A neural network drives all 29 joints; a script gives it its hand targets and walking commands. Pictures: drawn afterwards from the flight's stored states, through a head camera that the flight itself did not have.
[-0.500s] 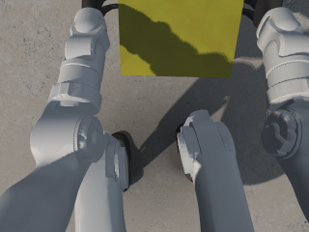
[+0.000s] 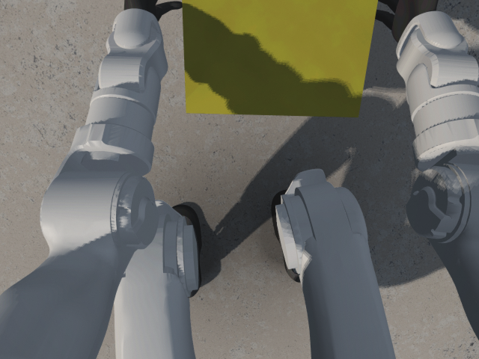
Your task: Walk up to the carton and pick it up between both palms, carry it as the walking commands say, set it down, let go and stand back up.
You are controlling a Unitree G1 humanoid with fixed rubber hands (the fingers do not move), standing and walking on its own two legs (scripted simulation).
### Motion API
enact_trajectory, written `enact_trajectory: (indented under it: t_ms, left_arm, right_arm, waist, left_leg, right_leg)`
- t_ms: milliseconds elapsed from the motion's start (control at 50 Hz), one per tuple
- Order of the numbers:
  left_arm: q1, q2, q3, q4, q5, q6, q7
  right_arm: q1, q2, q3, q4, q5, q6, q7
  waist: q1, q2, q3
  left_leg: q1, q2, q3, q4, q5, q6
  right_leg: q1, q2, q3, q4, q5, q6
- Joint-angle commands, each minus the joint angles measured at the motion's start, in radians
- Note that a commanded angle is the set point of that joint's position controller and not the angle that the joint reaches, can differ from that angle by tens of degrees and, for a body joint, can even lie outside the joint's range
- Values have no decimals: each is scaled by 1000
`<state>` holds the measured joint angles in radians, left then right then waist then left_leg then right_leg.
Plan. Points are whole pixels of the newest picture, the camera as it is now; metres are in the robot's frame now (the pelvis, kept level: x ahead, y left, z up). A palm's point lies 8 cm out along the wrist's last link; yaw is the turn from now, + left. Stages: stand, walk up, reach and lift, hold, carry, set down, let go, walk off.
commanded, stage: set down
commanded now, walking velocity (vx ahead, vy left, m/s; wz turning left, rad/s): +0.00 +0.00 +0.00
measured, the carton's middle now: (271, 15) +0.54 -0.12 -0.26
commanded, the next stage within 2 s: let go in 2.00 s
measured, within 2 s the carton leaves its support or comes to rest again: rests again in 0.12 s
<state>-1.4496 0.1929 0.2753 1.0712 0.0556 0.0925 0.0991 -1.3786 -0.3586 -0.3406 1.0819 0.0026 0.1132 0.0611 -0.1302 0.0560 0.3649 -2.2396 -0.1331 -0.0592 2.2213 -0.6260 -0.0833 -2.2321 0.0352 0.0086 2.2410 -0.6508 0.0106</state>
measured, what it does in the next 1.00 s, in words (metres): stands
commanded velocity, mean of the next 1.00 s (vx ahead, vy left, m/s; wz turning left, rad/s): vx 0.00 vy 0.00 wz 0.00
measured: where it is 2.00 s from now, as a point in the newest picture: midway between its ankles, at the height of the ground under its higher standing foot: (240, 257)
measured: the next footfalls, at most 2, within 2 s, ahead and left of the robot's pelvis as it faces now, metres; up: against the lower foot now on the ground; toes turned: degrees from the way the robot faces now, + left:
none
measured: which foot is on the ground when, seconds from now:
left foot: down 0.00-1.00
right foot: down 0.00-1.00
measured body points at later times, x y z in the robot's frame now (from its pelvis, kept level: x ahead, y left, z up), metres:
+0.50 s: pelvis -0.01 +0.00 +0.00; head +0.36 -0.04 +0.24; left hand +0.56 +0.09 -0.19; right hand +0.48 -0.31 -0.19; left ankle +0.10 +0.13 -0.33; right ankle +0.09 -0.11 -0.33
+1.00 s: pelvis -0.01 +0.00 +0.04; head +0.34 -0.06 +0.32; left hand +0.57 +0.08 -0.09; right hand +0.50 -0.33 -0.09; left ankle +0.10 +0.13 -0.33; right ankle +0.09 -0.11 -0.33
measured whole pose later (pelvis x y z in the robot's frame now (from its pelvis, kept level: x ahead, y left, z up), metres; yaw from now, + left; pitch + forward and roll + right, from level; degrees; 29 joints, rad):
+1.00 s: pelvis -0.01 +0.00 +0.04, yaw -1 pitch +41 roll +3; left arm -1.37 0.30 0.14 0.94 -0.12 0.18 0.15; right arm -1.31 -0.49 -0.24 0.98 0.16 0.13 0.03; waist -0.10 0.06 0.21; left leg -2.19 -0.07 -0.02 2.04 -0.57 -0.06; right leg -2.21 0.05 0.03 2.06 -0.56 0.01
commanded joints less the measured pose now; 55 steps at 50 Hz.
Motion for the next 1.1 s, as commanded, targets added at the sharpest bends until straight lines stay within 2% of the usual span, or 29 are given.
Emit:
enact_trajectory:
  t_ms: [0,60,100,200,380,500,660,760,900,980,1080]
  left_arm:
    - [-194,-166,-115,-1,-18,-3,-56]
    - [-172,32,-123,-13,-61,-25,-3]
    - [-194,101,-149,-25,-98,-36,17]
    - [-275,158,-199,-68,-164,-44,33]
    - [-264,193,-220,-4,-205,-35,16]
    - [-273,199,-198,-12,-199,-30,15]
    - [-258,209,-172,-170,-188,-5,41]
    - [-231,213,-170,-250,-192,26,55]
    - [-176,207,-133,-240,-184,63,55]
    - [-165,210,-111,-240,-169,77,52]
    - [-161,210,-92,-262,-151,93,47]
  right_arm:
    - [-243,155,102,-23,21,-32,66]
    - [-183,-58,66,21,45,-70,-5]
    - [-180,-134,61,39,68,-96,-42]
    - [-248,-212,71,17,121,-130,-72]
    - [-243,-247,107,91,170,-125,-51]
    - [-258,-264,103,88,183,-116,-34]
    - [-234,-309,78,-62,178,-97,-50]
    - [-206,-323,77,-147,178,-61,-58]
    - [-173,-293,84,-196,159,-13,-40]
    - [-164,-282,80,-230,147,12,-26]
    - [-145,-277,60,-270,125,38,-13]
  waist:
    - [-44,50,-906]
    - [-57,39,-928]
    - [-66,34,-940]
    - [-76,45,-981]
    - [-60,39,-937]
    - [-45,44,-946]
    - [-61,41,-1241]
    - [-60,16,-1397]
    - [-35,-47,-1354]
    - [-22,-65,-1351]
    - [-24,-69,-1382]
  left_leg:
    - [395,5,115,-123,316,37]
    - [397,23,110,-127,313,32]
    - [393,35,105,-124,315,30]
    - [427,52,87,-120,329,25]
    - [406,75,78,-118,284,26]
    - [429,80,77,-116,278,31]
    - [579,57,102,-134,352,34]
    - [606,47,129,-176,334,33]
    - [545,41,143,-278,252,46]
    - [539,37,145,-345,222,52]
    - [552,30,145,-432,210,54]
  right_leg:
    - [407,10,-36,-223,463,18]
    - [442,-1,-28,-231,473,18]
    - [452,-4,-25,-233,485,16]
    - [452,-16,-26,-226,498,9]
    - [420,-36,-18,-223,458,12]
    - [419,-40,-13,-222,448,9]
    - [590,-31,-28,-251,543,14]
    - [701,-22,-44,-287,558,23]
    - [706,-17,-53,-371,479,28]
    - [739,-12,-48,-435,454,29]
    - [806,-4,-38,-521,460,30]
